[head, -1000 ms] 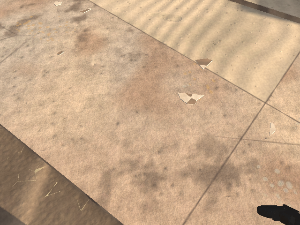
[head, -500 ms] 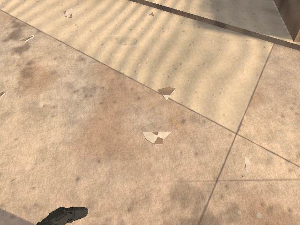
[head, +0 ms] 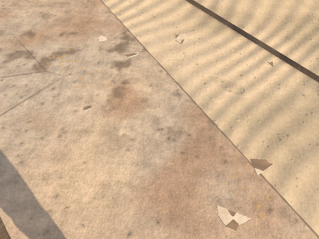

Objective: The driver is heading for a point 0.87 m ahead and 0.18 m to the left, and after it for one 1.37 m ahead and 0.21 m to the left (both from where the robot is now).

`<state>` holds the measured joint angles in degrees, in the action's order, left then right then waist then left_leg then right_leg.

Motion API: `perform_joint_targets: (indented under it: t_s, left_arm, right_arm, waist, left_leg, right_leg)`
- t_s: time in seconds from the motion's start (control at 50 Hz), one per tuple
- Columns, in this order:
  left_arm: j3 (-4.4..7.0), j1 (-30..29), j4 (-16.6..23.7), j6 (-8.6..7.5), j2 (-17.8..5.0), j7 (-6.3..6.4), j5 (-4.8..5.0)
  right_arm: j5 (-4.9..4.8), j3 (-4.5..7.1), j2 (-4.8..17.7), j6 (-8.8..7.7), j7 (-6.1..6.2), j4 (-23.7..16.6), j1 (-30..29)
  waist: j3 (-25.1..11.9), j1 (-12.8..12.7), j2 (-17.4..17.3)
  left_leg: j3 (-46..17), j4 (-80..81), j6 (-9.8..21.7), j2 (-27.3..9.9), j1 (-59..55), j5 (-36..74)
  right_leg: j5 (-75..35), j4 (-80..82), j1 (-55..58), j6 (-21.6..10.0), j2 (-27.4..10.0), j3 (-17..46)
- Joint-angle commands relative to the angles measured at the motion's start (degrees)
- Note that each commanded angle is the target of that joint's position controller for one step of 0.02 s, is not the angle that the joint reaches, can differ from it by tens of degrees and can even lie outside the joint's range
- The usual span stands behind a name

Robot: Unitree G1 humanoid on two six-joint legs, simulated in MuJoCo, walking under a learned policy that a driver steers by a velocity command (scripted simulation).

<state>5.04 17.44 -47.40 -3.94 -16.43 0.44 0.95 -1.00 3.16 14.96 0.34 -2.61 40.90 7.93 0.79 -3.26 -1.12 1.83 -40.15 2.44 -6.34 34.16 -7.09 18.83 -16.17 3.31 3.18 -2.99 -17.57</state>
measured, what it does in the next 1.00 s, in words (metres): walks ahead, turning left: left foot, then right foot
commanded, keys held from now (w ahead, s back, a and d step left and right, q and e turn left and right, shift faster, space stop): w+q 0.56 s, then w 0.44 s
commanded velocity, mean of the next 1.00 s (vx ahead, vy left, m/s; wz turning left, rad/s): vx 0.50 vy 0.00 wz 0.44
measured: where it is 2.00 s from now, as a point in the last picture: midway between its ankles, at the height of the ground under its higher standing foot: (112, 118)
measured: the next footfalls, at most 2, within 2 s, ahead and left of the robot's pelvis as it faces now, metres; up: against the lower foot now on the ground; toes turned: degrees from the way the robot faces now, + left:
left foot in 0.06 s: +0.19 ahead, +0.12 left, +0.00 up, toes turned +6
right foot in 0.56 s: +0.53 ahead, -0.02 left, +0.00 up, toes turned +23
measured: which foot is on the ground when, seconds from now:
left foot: up 0.00-0.04, down 0.06-0.56, up 0.58-1.00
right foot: down 0.00-0.06, up 0.08-0.54, down 0.56-1.00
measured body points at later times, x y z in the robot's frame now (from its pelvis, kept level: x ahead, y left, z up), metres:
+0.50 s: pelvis +0.28 +0.05 +0.00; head +0.31 +0.07 +0.45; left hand +0.46 +0.34 -0.07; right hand +0.40 -0.23 -0.10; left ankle +0.15 +0.12 -0.73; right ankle +0.49 -0.04 -0.71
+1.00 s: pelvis +0.54 +0.13 +0.00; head +0.57 +0.15 +0.45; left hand +0.40 +0.38 -0.13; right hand +0.86 +0.05 -0.06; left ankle +0.62 +0.32 -0.71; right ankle +0.49 -0.03 -0.73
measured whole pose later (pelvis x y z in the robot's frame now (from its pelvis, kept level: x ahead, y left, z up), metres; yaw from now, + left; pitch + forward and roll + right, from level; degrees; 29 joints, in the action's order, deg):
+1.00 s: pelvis +0.54 +0.13 +0.00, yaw +26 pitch +2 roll -2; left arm 3.3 22.0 -51.4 -4.0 -16.7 -1.0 1.6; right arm -1.1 1.6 14.7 -3.4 -1.8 35.4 2.7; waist 1.0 -6.8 -1.8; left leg -1.0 -32.0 1.5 -3.4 31.9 -3.7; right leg 18.0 -15.0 0.7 0.2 0.8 -3.0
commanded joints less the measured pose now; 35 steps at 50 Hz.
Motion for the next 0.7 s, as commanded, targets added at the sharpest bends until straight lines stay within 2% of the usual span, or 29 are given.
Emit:
perform_joint_targets:
  t_s: [0.02,0.04,0.06,0.08,0.1,0.12,0.14,0.16,0.18,0.2,0.24,0.28,0.36,0.42,0.48,0.52,0.54,0.56,0.58,0.6,0.62,0.64,0.66,0.68,0.7]
  left_arm:
    - [3.09,-2.8,2.6,0.53,-11.9,-0.17,1.58]
    - [2.92,-4.3,2.8,1.01,-11.6,-0.31,2.06]
    - [2.00,-2.9,3.1,1.00,-9.4,-0.20,1.08]
    - [-0.23,-0.8,6.6,0.23,-2.1,0.09,-1.83]
    - [-0.90,-2.6,8.0,-1.96,-2.9,0.02,-0.82]
    - [0.04,-9.2,9.5,-3.33,-7.3,-0.42,1.70]
    - [-0.36,-10.5,9.8,-4.28,-6.5,-0.39,1.62]
    - [-0.33,-10.3,9.0,-4.74,-6.4,0.09,-0.07]
    - [0.18,-9.5,8.5,-4.49,-7.2,0.17,-0.97]
    - [0.42,-9.0,8.4,-3.85,-7.5,-0.15,-1.00]
    - [0.25,-9.1,8.4,-2.65,-6.1,-0.43,-1.51]
    - [-0.36,-12.5,9.3,-1.95,-4.5,-0.43,-1.75]
    - [-1.37,-20.5,11.0,-2.12,-2.6,-1.27,-1.12]
    - [-1.23,-24.1,12.2,-2.65,-3.5,-1.94,-0.45]
    - [-0.50,-23.4,12.3,-3.43,-5.5,-2.44,-0.40]
    - [0.30,-18.8,11.2,-3.97,-6.8,-2.28,-0.39]
    - [1.22,-13.0,9.6,-4.27,-8.2,-1.94,-0.78]
    - [1.98,-4.4,8.7,-4.43,-10.8,-1.55,-1.81]
    - [3.03,2.4,6.9,-3.81,-15.3,-1.47,-2.62]
    - [2.28,3.4,5.8,-3.53,-11.6,-2.06,-0.95]
    - [1.14,0.4,6.4,-3.18,-7.4,-1.91,-0.51]
    - [0.52,-2.5,6.7,-2.61,-5.9,-1.74,-0.97]
    - [0.09,-4.4,6.3,-2.26,-5.0,-1.73,-1.42]
    - [-0.37,-5.3,5.9,-2.30,-4.2,-1.61,-1.87]
    - [-0.52,-5.5,5.4,-2.45,-3.8,-1.61,-1.89]
  right_arm:
    - [0.12,2.10,6.1,-0.41,-0.21,-4.7,-0.7]
    - [-0.16,3.63,8.3,-0.46,0.03,-2.7,7.5]
    - [-0.64,6.11,13.1,-0.29,0.83,0.4,17.8]
    - [-1.04,7.78,21.5,-0.31,1.80,0.5,18.9]
    - [-0.32,6.41,19.4,-2.16,1.02,-2.7,17.7]
    - [-0.01,4.91,14.3,-3.49,0.44,-2.4,16.5]
    - [0.06,4.38,12.5,-4.18,0.47,-2.1,15.3]
    - [-0.05,3.78,10.4,-4.23,0.72,-2.6,11.5]
    - [0.34,2.99,8.4,-4.19,1.03,-3.7,8.6]
    - [0.88,2.67,7.9,-4.21,1.28,-4.6,7.4]
    - [0.52,2.84,8.6,-4.50,1.83,-4.8,7.8]
    - [0.17,3.22,10.1,-4.52,2.66,-4.2,9.4]
    - [-0.11,3.36,10.5,-4.02,3.60,-3.1,11.7]
    - [-0.50,3.55,10.8,-3.69,3.71,-1.8,14.2]
    - [-0.59,3.68,10.5,-2.95,4.19,-1.3,14.5]
    - [-0.33,3.82,10.3,-2.36,4.35,-1.7,13.4]
    - [-0.17,3.31,8.9,-2.25,4.20,-2.3,12.5]
    - [0.62,2.12,6.1,-2.29,3.89,-3.7,11.7]
    - [-0.32,0.79,1.5,-2.82,3.88,-4.7,20.2]
    - [-1.38,0.98,5.4,-3.17,3.99,-3.5,22.3]
    - [-1.40,1.92,9.3,-3.13,3.90,-3.2,16.8]
    - [-0.59,1.99,9.8,-3.07,3.92,-4.3,11.8]
    - [0.25,2.03,9.2,-3.34,3.77,-5.3,8.2]
    - [0.28,2.04,8.2,-3.41,3.43,-5.7,7.6]
    - [-0.04,1.80,7.0,-3.36,3.15,-5.6,8.3]
  waist:
    - [1.9,3.5,5.4]
    - [-2.5,8.3,4.3]
    - [-8.1,12.4,0.9]
    - [-9.0,8.2,-15.9]
    - [-19.1,8.1,-12.1]
    - [-14.0,10.3,-5.6]
    - [-9.9,9.1,-4.9]
    - [-7.4,6.9,-1.6]
    - [-6.2,4.8,-2.0]
    - [-5.7,3.7,-2.7]
    - [-4.8,3.1,-1.0]
    - [-2.5,3.5,-0.3]
    - [-0.1,6.4,-3.6]
    - [0.7,7.8,-3.9]
    - [0.6,6.9,-4.9]
    - [-0.6,4.4,-6.7]
    - [-4.1,1.5,-6.3]
    - [-12.5,-2.4,-2.7]
    - [-21.1,0.3,15.0]
    - [-20.6,0.1,18.0]
    - [-12.1,-1.3,11.2]
    - [-7.0,-1.0,6.5]
    - [-3.0,-0.1,4.7]
    - [-1.7,1.4,5.4]
    - [-1.3,2.3,6.4]
  left_leg:
    - [4.6,2.9,3.2,3.8,-4.2,-6.0]
    - [6.8,6.4,5.0,7.5,-15.7,-3.5]
    - [4.1,7.3,7.1,9.3,-32.0,-1.8]
    - [-25.6,13.4,16.0,-5.5,-46.7,-8.9]
    - [-51.3,24.5,22.4,-13.0,-53.1,-20.2]
    - [-45.4,26.8,19.0,-12.8,-51.8,-16.2]
    - [-37.6,25.0,17.1,-10.8,-46.8,-10.6]
    - [-31.1,23.8,15.1,-8.3,-40.0,-4.1]
    - [-26.5,24.4,14.1,-6.2,-34.5,1.3]
    - [-24.9,25.6,14.0,-5.3,-31.5,4.4]
    - [-21.9,26.9,14.5,-4.4,-28.5,10.5]
    - [-19.1,27.8,14.0,-3.1,-26.0,12.5]
    - [-15.8,27.6,10.6,0.2,-21.9,5.6]
    - [-18.6,25.8,9.8,-1.0,-22.9,2.3]
    - [-22.9,21.2,8.6,-2.6,-27.6,2.1]
    - [-24.4,16.8,7.4,-2.4,-28.6,7.2]
    - [-22.9,10.6,5.9,0.5,-27.5,12.1]
    - [-19.7,-3.6,3.8,3.8,-21.1,7.1]
    - [-12.7,-23.8,-0.8,12.4,-0.7,-19.2]
    - [-13.4,-33.4,-1.5,9.7,8.5,-26.2]
    - [-13.4,-36.2,-1.8,7.3,11.1,-21.0]
    - [-10.8,-35.5,-1.8,5.3,9.9,-16.8]
    - [-10.3,-32.5,-1.7,3.9,8.6,-14.3]
    - [-10.3,-29.7,-1.3,2.5,6.0,-12.5]
    - [-9.8,-27.3,-1.2,1.9,4.0,-11.9]
  right_leg:
    - [-34.5,-3.8,0.0,-10.0,-15.4,4.2]
    - [-43.3,-15.3,-2.6,-8.2,-13.0,1.7]
    - [-38.3,-31.0,-11.7,-5.5,-10.1,0.9]
    - [2.2,-53.2,-36.8,-0.6,-1.4,2.1]
    - [16.4,-63.6,-46.1,-0.4,4.8,18.6]
    - [11.2,-64.7,-52.2,-2.0,1.9,21.8]
    - [6.4,-61.4,-52.6,-3.6,-0.6,21.6]
    - [2.3,-56.6,-49.3,-4.1,-2.8,22.1]
    - [-0.4,-52.6,-45.0,-4.2,-4.0,22.6]
    - [-2.1,-50.6,-42.4,-4.1,-4.2,22.6]
    - [-3.9,-45.5,-41.1,-2.6,-3.4,21.6]
    - [-8.7,-38.0,-42.0,-1.0,-2.2,20.7]
    - [-22.4,-20.4,-37.2,0.1,1.3,20.0]
    - [-24.8,-15.0,-34.5,-0.4,2.6,20.8]
    - [-21.2,-11.5,-32.9,-1.8,2.6,22.3]
    - [-16.8,-10.1,-27.0,-3.5,3.2,21.1]
    - [-17.2,-8.4,-18.2,-5.1,3.0,20.3]
    - [-14.9,-10.7,-2.9,-8.4,-4.5,26.9]
    - [-4.9,-7.2,18.3,-17.7,-17.9,52.3]
    - [9.9,-1.7,19.0,-19.6,-20.9,65.3]
    - [12.9,0.0,11.7,-17.3,-18.4,57.6]
    - [7.3,0.3,3.9,-15.5,-15.9,49.3]
    - [0.6,1.5,-3.2,-15.2,-13.5,43.7]
    - [-4.2,2.8,-7.4,-14.8,-11.7,39.7]
    - [-6.9,4.0,-9.6,-14.8,-10.5,37.0]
